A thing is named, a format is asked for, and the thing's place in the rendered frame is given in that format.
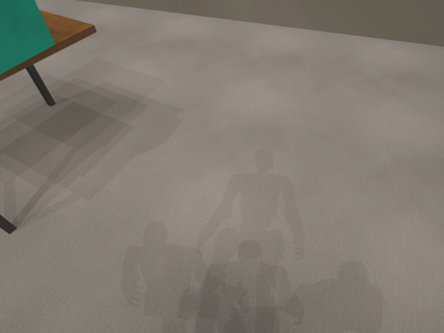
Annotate carton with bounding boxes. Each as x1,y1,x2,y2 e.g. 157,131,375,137
0,0,55,75

